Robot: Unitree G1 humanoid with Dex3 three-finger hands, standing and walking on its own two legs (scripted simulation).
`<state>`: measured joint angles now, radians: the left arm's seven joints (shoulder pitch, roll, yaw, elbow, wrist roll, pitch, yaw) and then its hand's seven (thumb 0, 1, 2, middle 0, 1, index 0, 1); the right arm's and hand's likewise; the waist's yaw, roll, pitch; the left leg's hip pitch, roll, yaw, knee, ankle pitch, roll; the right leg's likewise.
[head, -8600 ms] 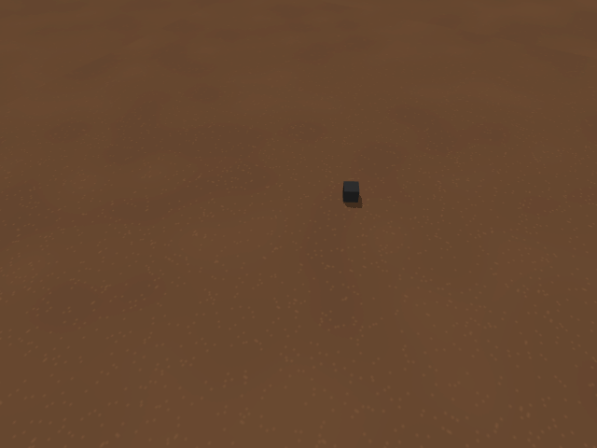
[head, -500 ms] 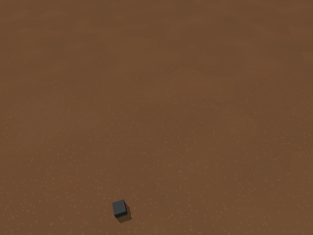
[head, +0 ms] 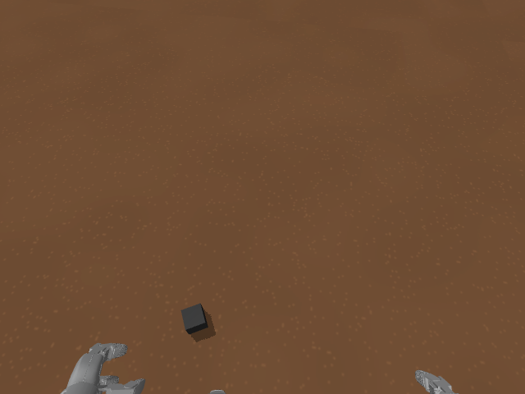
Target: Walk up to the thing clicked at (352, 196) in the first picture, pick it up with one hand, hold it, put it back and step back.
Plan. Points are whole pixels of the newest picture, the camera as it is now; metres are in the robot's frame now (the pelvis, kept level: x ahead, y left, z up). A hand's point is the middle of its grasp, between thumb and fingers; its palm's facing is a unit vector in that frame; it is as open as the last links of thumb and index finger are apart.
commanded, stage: rise first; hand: left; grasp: from above
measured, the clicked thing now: (194, 318) +0.41 +0.26 -0.72
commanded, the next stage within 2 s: none
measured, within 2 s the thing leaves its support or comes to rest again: neither
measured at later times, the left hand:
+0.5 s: hand out of the picture +0.13 +0.27 -0.21, palm faces -0.15 -0.85 -0.50, open 14.1 cm
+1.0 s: hand (136, 381) +0.19 +0.30 -0.36, palm faces -0.39 -0.52 -0.76, open 13.9 cm
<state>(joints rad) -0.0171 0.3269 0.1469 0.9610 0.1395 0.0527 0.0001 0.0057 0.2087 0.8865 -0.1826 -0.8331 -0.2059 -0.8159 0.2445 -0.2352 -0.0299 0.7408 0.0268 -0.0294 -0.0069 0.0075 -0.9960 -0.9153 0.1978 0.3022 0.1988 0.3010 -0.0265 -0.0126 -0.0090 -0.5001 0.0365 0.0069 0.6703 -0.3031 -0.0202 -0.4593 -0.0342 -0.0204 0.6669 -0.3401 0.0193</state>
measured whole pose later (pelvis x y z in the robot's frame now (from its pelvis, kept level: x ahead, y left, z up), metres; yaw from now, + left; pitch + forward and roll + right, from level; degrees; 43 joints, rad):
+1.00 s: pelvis -0.04 +0.00 -0.21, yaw -1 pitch +32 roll -3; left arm -0.09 0.42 0.12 0.69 0.65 0.04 0.19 0.00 -0.49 0.94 -0.14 -1.01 -0.13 -1.02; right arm 0.06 -0.28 -0.06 0.64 -0.01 -0.20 0.03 0.01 -0.91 -0.90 0.20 0.30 0.20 0.30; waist 0.00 0.00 -0.19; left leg -1.63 0.05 -0.05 1.72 -0.65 -0.02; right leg -1.56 -0.03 -0.02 1.71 -0.70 0.02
